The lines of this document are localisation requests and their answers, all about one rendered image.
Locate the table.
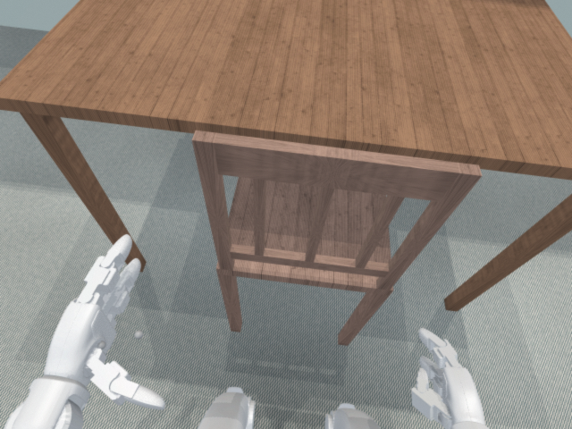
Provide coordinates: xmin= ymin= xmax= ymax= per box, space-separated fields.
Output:
xmin=0 ymin=0 xmax=572 ymax=311

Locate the right robot thigh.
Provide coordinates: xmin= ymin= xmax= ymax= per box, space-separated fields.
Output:
xmin=324 ymin=408 xmax=381 ymax=429

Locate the chair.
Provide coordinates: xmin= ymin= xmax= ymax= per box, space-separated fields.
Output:
xmin=192 ymin=130 xmax=482 ymax=346

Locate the left robot hand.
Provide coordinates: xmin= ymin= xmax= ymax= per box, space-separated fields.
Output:
xmin=44 ymin=234 xmax=165 ymax=410

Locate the right robot hand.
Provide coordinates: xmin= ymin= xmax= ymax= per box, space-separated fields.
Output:
xmin=411 ymin=328 xmax=485 ymax=429

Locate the left robot thigh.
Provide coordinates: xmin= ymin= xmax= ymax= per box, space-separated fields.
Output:
xmin=198 ymin=392 xmax=255 ymax=429

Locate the robot left forearm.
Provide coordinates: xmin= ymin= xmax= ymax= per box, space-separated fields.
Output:
xmin=4 ymin=375 xmax=90 ymax=429

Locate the robot thigh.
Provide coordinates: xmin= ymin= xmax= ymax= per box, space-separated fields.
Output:
xmin=324 ymin=408 xmax=381 ymax=429
xmin=198 ymin=392 xmax=255 ymax=429

